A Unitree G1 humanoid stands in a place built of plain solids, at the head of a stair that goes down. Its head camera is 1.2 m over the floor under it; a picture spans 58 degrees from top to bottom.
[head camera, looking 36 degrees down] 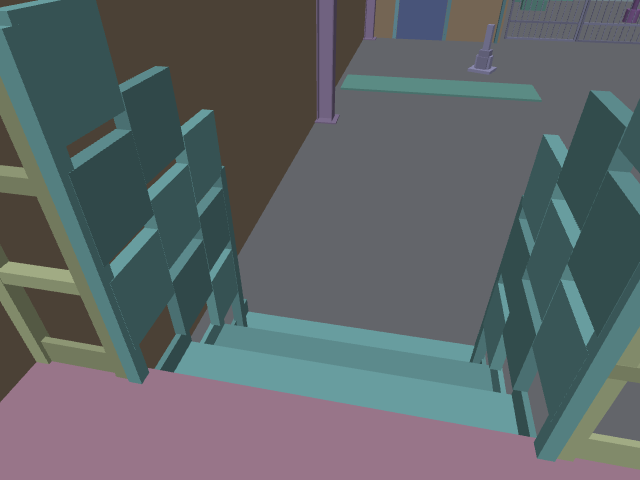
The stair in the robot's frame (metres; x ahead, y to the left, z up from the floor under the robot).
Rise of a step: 0.21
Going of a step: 0.30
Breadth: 1.32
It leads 12 degrees to the right of straight ahead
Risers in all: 4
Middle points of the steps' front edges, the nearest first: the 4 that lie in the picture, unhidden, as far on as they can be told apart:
0.80 -0.03 0.00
1.09 -0.09 -0.21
1.39 -0.15 -0.42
1.68 -0.21 -0.63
